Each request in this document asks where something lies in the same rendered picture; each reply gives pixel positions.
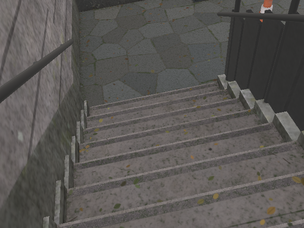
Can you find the stairs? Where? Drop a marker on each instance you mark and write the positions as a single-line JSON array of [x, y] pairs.
[[185, 158]]

